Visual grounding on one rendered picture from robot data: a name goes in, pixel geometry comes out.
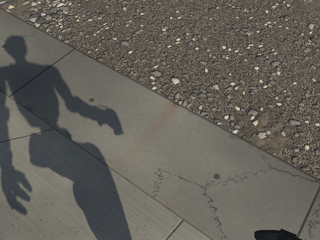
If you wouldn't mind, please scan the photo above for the right robot hand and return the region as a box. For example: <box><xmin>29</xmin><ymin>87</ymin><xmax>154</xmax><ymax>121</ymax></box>
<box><xmin>254</xmin><ymin>229</ymin><xmax>302</xmax><ymax>240</ymax></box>

